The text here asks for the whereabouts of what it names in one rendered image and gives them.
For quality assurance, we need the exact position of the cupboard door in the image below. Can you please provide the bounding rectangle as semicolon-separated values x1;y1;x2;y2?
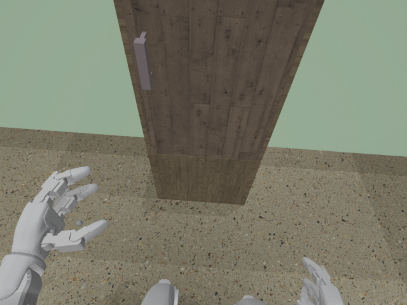
120;0;317;161

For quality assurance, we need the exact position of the robot right hand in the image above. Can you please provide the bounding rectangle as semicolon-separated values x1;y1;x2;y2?
297;257;345;305

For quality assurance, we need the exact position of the left robot forearm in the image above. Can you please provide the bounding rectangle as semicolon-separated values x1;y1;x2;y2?
0;252;46;305

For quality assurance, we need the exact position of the handle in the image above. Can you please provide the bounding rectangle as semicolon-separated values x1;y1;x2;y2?
134;32;153;90

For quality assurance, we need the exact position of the robot left shin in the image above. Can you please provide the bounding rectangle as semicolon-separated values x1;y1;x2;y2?
158;279;171;284

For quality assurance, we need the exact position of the robot left hand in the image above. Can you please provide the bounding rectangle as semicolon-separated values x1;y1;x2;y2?
11;166;109;260

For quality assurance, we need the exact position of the left robot thigh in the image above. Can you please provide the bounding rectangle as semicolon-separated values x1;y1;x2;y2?
141;283;179;305

